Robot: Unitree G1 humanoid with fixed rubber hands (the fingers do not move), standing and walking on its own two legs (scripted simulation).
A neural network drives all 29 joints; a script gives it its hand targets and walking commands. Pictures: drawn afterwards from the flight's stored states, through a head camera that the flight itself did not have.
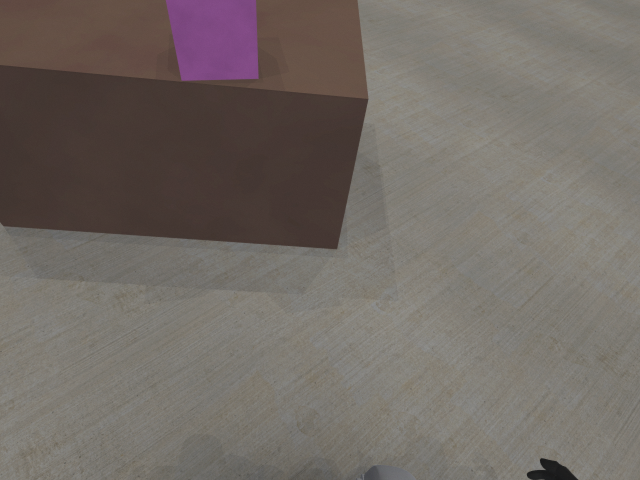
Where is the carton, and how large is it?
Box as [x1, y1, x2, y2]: [166, 0, 258, 80]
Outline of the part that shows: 166,0 182,80 258,78 255,0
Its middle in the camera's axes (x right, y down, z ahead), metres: -0.27 -0.59 +1.00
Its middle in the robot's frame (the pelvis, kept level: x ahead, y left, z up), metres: +1.15 +0.28 +0.03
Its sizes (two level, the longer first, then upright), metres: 0.210 0.200 0.250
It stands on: a pedestal, 0.67 m high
